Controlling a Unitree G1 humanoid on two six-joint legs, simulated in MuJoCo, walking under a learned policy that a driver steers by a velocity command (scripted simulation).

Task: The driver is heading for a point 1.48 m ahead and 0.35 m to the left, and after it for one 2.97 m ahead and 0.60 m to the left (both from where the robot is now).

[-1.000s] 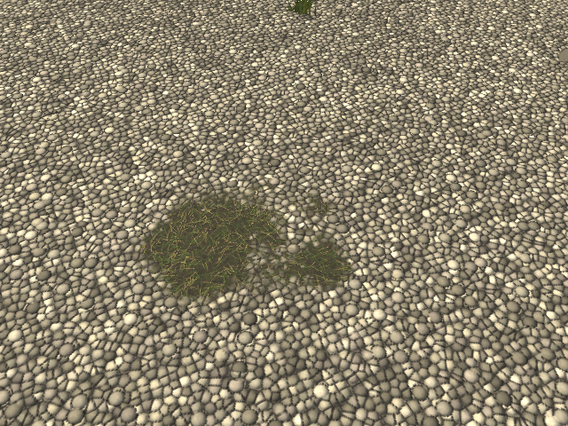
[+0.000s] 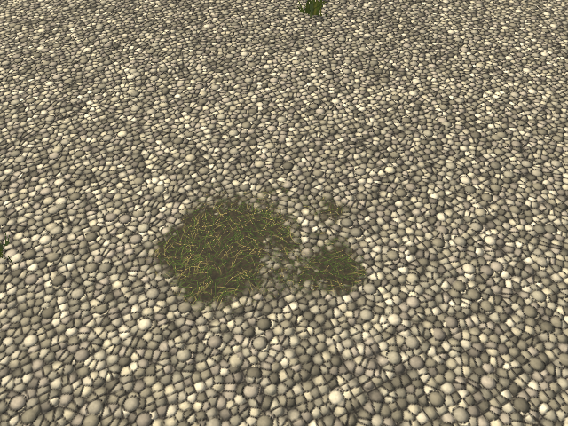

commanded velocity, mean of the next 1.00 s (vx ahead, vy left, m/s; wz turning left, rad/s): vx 0.41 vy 0.00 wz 0.00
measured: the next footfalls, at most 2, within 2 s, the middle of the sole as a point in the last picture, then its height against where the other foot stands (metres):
left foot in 0.66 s outside the picture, level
right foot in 1.20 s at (346, 331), level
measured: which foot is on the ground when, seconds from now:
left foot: down 0.00-0.18, up 0.20-0.64, down 0.66-1.00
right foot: down 0.00-0.68, up 0.70-1.00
